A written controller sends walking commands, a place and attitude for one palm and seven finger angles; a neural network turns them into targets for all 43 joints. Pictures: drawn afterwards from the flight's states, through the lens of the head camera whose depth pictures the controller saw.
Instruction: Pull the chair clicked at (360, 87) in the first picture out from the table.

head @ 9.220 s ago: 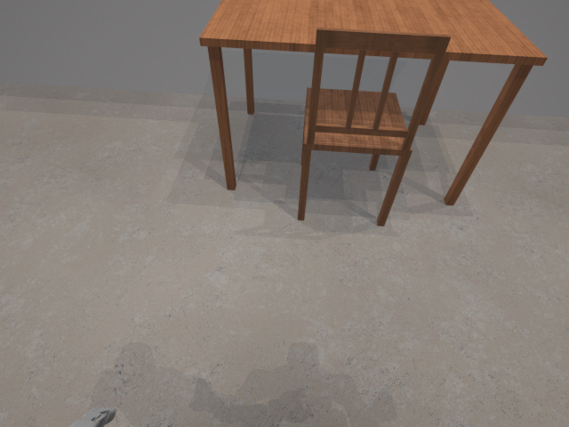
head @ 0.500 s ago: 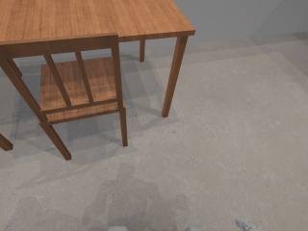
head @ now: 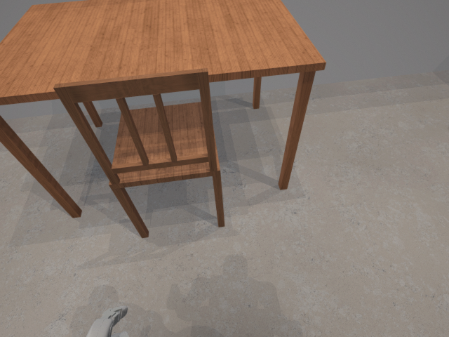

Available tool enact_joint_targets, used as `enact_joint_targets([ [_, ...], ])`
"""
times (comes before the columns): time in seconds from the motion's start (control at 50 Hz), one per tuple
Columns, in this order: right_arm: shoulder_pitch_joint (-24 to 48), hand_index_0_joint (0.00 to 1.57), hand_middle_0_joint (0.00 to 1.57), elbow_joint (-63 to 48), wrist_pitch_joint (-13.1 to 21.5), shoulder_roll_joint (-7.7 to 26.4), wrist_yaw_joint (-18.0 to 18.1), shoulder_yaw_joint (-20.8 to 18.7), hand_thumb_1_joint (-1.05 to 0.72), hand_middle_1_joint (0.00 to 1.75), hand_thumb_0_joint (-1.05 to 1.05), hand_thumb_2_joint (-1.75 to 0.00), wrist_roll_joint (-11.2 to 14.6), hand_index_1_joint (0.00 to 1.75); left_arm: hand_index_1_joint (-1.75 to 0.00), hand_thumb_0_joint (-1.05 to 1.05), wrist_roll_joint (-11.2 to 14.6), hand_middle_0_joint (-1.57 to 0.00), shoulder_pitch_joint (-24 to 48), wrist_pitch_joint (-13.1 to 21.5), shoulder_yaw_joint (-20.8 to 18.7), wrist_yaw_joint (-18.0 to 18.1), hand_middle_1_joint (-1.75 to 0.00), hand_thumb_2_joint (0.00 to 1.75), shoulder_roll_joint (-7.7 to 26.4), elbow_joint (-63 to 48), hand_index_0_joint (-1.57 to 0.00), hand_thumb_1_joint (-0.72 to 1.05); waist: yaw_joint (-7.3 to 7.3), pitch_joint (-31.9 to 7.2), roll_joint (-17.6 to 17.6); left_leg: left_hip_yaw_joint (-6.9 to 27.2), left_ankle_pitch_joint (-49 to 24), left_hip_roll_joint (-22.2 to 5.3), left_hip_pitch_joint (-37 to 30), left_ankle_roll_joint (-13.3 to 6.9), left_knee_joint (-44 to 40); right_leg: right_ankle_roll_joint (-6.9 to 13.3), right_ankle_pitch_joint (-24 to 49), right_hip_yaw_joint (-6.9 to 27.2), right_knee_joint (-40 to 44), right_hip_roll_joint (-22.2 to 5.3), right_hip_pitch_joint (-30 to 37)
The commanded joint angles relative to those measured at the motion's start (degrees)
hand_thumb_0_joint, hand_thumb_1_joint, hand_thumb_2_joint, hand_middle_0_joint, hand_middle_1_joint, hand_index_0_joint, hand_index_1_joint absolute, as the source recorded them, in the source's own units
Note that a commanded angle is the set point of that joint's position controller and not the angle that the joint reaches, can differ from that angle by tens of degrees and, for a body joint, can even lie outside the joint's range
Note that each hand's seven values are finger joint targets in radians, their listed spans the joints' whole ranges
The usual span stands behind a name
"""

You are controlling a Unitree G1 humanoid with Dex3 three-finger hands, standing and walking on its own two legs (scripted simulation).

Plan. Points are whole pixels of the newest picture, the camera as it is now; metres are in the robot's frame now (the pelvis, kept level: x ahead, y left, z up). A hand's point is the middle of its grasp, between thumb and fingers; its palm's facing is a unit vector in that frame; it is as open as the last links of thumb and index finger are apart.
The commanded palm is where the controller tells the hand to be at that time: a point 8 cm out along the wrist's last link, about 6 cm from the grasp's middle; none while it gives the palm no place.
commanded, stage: turn to face it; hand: left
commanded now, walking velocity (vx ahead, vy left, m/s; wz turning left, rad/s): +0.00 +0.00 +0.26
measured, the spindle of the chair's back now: (134, 133) +0.68 +0.31 -0.10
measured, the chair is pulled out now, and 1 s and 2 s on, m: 0.00 0.00 0.00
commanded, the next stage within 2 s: take the last steps up to it in 0.06 s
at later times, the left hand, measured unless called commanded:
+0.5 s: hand out of the picture -0.09 +0.20 -0.17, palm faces +0.27 -0.95 -0.19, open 7.4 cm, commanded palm none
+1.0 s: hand (128, 289) +0.25 +0.24 -0.16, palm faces +0.08 -0.98 -0.19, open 7.4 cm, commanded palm none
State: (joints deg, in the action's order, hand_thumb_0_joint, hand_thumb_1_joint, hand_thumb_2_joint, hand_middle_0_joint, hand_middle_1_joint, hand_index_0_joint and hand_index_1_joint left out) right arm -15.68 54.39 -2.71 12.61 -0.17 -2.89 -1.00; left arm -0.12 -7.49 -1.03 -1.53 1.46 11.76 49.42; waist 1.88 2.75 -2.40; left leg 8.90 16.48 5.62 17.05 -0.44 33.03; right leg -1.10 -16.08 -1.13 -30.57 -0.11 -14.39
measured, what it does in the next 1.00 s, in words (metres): walks ahead: left foot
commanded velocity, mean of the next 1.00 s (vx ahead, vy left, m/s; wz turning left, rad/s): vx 0.24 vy -0.02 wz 0.02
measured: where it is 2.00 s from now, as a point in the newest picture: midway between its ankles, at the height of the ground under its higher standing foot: outside the picture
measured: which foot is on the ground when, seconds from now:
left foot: up 0.00-0.48, down 0.50-1.00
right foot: down 0.00-0.50, up 0.52-1.00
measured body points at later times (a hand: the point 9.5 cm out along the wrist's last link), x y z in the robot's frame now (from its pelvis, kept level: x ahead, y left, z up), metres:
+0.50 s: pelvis +0.01 +0.03 +0.00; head +0.01 +0.05 +0.45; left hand -0.10 +0.25 -0.16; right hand +0.13 -0.20 -0.13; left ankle -0.01 +0.13 -0.74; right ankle +0.00 -0.10 -0.73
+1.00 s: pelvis +0.16 +0.05 -0.01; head +0.19 +0.04 +0.44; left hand +0.24 +0.29 -0.15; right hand +0.06 -0.16 -0.15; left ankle -0.01 +0.14 -0.73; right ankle +0.28 -0.04 -0.72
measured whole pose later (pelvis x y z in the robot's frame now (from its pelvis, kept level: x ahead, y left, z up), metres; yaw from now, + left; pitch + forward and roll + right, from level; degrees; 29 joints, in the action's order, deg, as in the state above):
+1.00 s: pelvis +0.16 +0.05 -0.01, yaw +7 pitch -1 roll +1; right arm -28.6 66.5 3.0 6.7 1.7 -0.6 -1.7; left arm -0.7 -7.0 0.7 -2.3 -0.9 10.0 57.4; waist 3.4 4.2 -0.6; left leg -5.4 24.5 -0.3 -6.3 -0.3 19.5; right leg 2.7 -11.4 -6.0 -37.6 -2.6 -27.4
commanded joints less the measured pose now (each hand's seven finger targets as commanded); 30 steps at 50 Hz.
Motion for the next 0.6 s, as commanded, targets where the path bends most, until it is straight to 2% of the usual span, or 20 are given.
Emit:
enact_joint_targets([
  [0.0, 1.04, 0.20, 0.20, -4.63, 0.31, 6.20, 0.42, -2.54, -0.90, 0.30, 0.00, -0.90, -0.03, 0.30, -0.30, 0.00, -0.74, -0.20, -5.25, 1.39, -3.11, 1.05, -0.30, 0.90, 12.47, -2.73, -0.20, 0.90, -2.33, -3.96, 9.51, -1.67, 15.11, -2.91, 12.37, 1.70, 28.07, 11.81, 19.45, 17.18, 14.19, -23.95, 6.50],
  [0.02, -0.02, 0.20, 0.20, -3.06, -0.27, 5.97, 0.17, -2.60, -0.90, 0.30, 0.00, -0.90, -0.19, 0.30, -0.30, 0.00, -0.61, -0.20, -2.64, 1.46, -2.97, 1.03, -0.30, 0.90, 10.77, -2.89, -0.20, 0.90, -0.99, -2.48, 12.15, -1.97, 12.44, -3.92, 12.86, 1.91, 31.41, 10.49, 16.39, 14.70, 14.93, -20.67, 4.48],
  [0.04, -0.77, 0.20, 0.20, -1.78, -0.59, 6.02, -0.07, -2.70, -0.90, 0.30, 0.00, -0.90, -0.23, 0.30, -0.30, 0.00, -0.50, -0.20, -1.19, 1.41, -2.52, 0.83, -0.30, 0.90, 9.43, -2.92, -0.20, 0.90, -0.25, -1.40, 10.53, -3.33, 8.93, -4.59, 12.52, 2.27, 33.97, 9.40, 14.04, 10.93, 14.76, -17.92, 3.50],
  [0.08, -1.73, 0.20, 0.20, -1.06, -0.69, 5.22, -0.42, -2.42, -0.90, 0.30, 0.00, -0.90, -0.20, 0.30, -0.30, 0.00, -0.58, -0.20, -0.92, 1.65, -2.20, 0.70, -0.30, 0.90, 8.01, -2.94, -0.20, 0.90, 0.29, -0.17, 10.64, -4.66, 4.95, -5.39, 12.45, 2.71, 35.06, 8.23, 14.55, 5.97, 14.86, -15.59, 2.62],
  [0.1, -1.28, 0.20, 0.20, -0.76, -0.71, 4.98, -0.48, -2.30, -0.90, 0.30, 0.00, -0.90, -0.17, 0.30, -0.30, 0.00, -0.62, -0.20, -2.39, 1.81, -2.19, 0.61, -0.30, 0.90, 7.86, -2.42, -0.20, 0.90, -0.29, -0.46, 11.01, -5.13, 4.09, -5.42, 12.39, 3.03, 34.64, 7.87, 14.87, 5.00, 14.87, -15.09, 3.25],
  [0.14, 0.12, 0.20, 0.20, -0.68, -0.73, 4.85, -0.32, -2.12, -0.90, 0.30, 0.00, -0.90, -0.18, 0.30, -0.30, 0.00, -0.75, -0.20, -5.14, 1.94, -2.24, 0.67, -0.30, 0.90, 7.79, -1.17, -0.20, 0.90, -1.47, -0.38, 12.47, -5.46, 4.21, -5.97, 12.51, 3.46, 32.22, 8.42, 14.93, 5.31, 15.07, -15.58, 4.76],
  [0.22, 3.54, 0.20, 0.20, -0.78, -0.01, 4.31, -0.86, -1.66, -0.90, 0.30, 0.00, -0.90, -0.63, 0.30, -0.30, 0.00, -1.09, -0.20, -11.88, 2.81, -2.61, 0.21, -0.30, 0.90, 8.40, 2.31, -0.20, 0.90, -4.15, -0.34, 11.13, -7.27, 4.15, -7.23, 14.48, 3.11, 25.63, 8.60, 3.02, 7.64, 18.29, -16.96, 10.19],
  [0.28, 6.81, 0.20, 0.20, -1.43, 1.01, 3.83, -1.35, -1.25, -0.90, 0.30, 0.00, -0.90, -0.62, 0.30, -0.30, 0.00, -1.58, -0.20, -15.11, 3.44, -2.65, -0.11, -0.30, 0.90, 8.48, 4.65, -0.20, 0.90, -5.50, 1.02, 11.14, -8.90, 5.91, -8.26, 14.50, 2.17, 18.44, 9.82, -5.43, 9.80, 20.73, -18.18, 11.30],
  [0.32, 7.69, 0.20, 0.20, -1.58, 1.82, 2.90, -1.51, -0.84, -0.90, 0.30, 0.00, -0.90, -0.50, 0.30, -0.30, 0.00, -1.82, -0.20, -16.32, 3.66, -2.60, -0.29, -0.30, 0.90, 8.42, 6.13, -0.20, 0.90, -5.74, 0.68, 11.37, -10.22, 6.91, -8.14, 11.85, 1.43, 12.72, 10.36, -6.21, 9.81, 21.13, -18.39, 10.93],
  [0.36, 7.01, 0.20, 0.20, -1.27, 2.41, 1.95, -1.55, -0.53, -0.90, 0.30, 0.00, -0.90, -0.23, 0.30, -0.30, 0.00, -1.93, -0.20, -16.48, 3.57, -2.54, -0.46, -0.30, 0.90, 8.69, 7.33, -0.20, 0.90, -5.46, 0.95, 12.39, -11.72, 8.65, -7.49, 6.86, 0.55, 7.34, 10.63, -7.70, 9.07, 21.05, -18.25, 8.08],
  [0.38, 5.27, 0.20, 0.20, -0.62, 2.84, 1.62, -1.43, -0.30, -0.90, 0.30, 0.00, -0.90, -0.19, 0.30, -0.30, 0.00, -1.88, -0.20, -15.76, 3.51, -2.58, -0.51, -0.30, 0.90, 8.67, 7.68, -0.20, 0.90, -4.45, 0.81, 11.78, -12.31, 7.77, -7.15, 3.32, 0.12, 3.28, 10.38, -7.80, 7.82, 19.99, -17.56, 6.26],
  [0.42, -0.64, 0.20, 0.20, 1.87, 3.80, 1.12, -0.87, 0.10, -0.90, 0.30, 0.00, -0.90, -0.21, 0.30, -0.30, 0.00, -1.24, -0.20, -14.21, 3.15, -2.49, -0.72, -0.30, 0.90, 8.00, 8.71, -0.20, 0.90, -1.58, -0.78, 10.03, -15.14, 0.19, -5.24, -9.91, -0.10, -7.95, 7.64, -9.72, 2.70, 14.92, -13.76, -0.49],
  [0.44, -4.29, 0.20, 0.20, 3.40, 4.44, 3.18, -0.24, -0.17, -0.90, 0.30, 0.00, -0.90, 0.01, 0.30, -0.30, 0.00, -0.85, -0.20, -13.85, 2.91, -2.02, -0.98, -0.30, 0.90, 6.24, 9.01, -0.20, 0.90, 0.17, -2.00, 4.03, -12.77, 0.18, -6.63, -18.58, -0.24, -11.64, 5.67, -10.07, 0.22, 8.97, -11.20, -6.42],
  [0.46, -9.30, 0.20, 0.20, 4.50, 4.69, 7.95, 0.33, -1.51, -0.90, 0.30, 0.00, -0.90, -0.35, 0.30, -0.30, 0.00, -0.66, -0.20, -13.85, 2.69, -1.29, -1.36, -0.30, 0.90, 2.93, 8.35, -0.20, 0.90, 2.55, -2.59, -10.02, 2.56, 9.70, -17.80, -24.94, -3.48, -16.39, 2.72, -12.80, -4.45, -4.43, -5.55, -16.87],
  [0.48, -13.52, 0.20, 0.20, 4.78, 4.41, 11.93, 0.80, -2.18, -0.90, 0.30, 0.00, -0.90, -0.49, 0.30, -0.30, 0.00, -0.87, -0.20, -11.25, 2.74, -0.72, -1.42, -0.30, 0.90, 1.48, 6.43, -0.20, 0.90, 4.11, -0.45, -16.96, 15.88, 15.17, -27.69, -24.06, -8.26, -24.14, 1.28, -17.06, -7.58, -17.57, -2.10, -24.26],
  [0.5, -12.60, 0.20, 0.20, 4.61, 4.00, 12.24, 1.11, -2.00, -0.90, 0.30, 0.00, -0.90, -0.55, 0.30, -0.30, 0.00, -1.28, -0.20, -8.09, 2.72, -1.11, -1.47, -0.30, 0.90, 2.81, 5.39, -0.20, 0.90, 3.96, 3.81, -10.19, 16.70, 18.00, -29.75, -18.63, -10.91, -26.06, 2.07, -15.65, -3.22, -24.24, -4.36, -26.40],
  [0.52, -9.53, 0.20, 0.20, 4.35, 4.29, 8.64, 1.35, -1.13, -0.90, 0.30, 0.00, -0.90, -0.51, 0.30, -0.30, 0.00, -1.80, -0.20, -7.75, 2.40, -1.34, -1.56, -0.30, 0.90, 3.11, 6.31, -0.20, 0.90, 2.58, 5.86, -8.26, 12.89, 17.64, -26.40, -14.38, -9.86, -26.77, 2.22, -11.36, -1.44, -28.01, -5.44, -25.68],
  [0.54, -6.47, 0.20, 0.20, 3.78, 4.58, 6.64, 1.55, -0.35, -0.90, 0.30, 0.00, -0.90, -0.36, 0.30, -0.30, 0.00, -1.78, -0.20, -8.43, 2.17, -1.41, -1.95, -0.30, 0.90, 3.06, 7.64, -0.20, 0.90, 1.01, 8.20, -7.47, 8.99, 14.75, -24.23, -10.95, -9.07, -26.84, 2.22, -7.55, -0.45, -30.39, -6.26, -25.07],
  [0.56, -4.59, 0.20, 0.20, 3.35, 5.05, 5.16, 1.64, 0.21, -0.90, 0.30, 0.00, -0.90, -0.01, 0.30, -0.30, 0.00, -1.76, -0.20, -10.30, 2.22, -1.43, -2.44, -0.30, 0.90, 3.27, 8.91, -0.20, 0.90, -0.38, 7.68, -5.49, 5.15, 10.60, -22.48, -9.66, -8.18, -26.55, 2.05, -3.75, -0.17, -31.36, -6.58, -23.23],
  [0.58, -3.95, 0.20, 0.20, 3.21, 5.56, 4.47, 1.61, 0.45, -0.90, 0.30, 0.00, -0.90, 0.08, 0.30, -0.30, 0.00, -1.61, -0.20, -11.96, 2.16, -1.33, -2.64, -0.30, 0.90, 2.31, 9.76, -0.20, 0.90, -1.39, 7.62, -5.03, 1.83, 5.65, -21.06, -8.96, -7.86, -26.71, 1.54, -0.92, -0.35, -31.94, -6.53, -22.28],
])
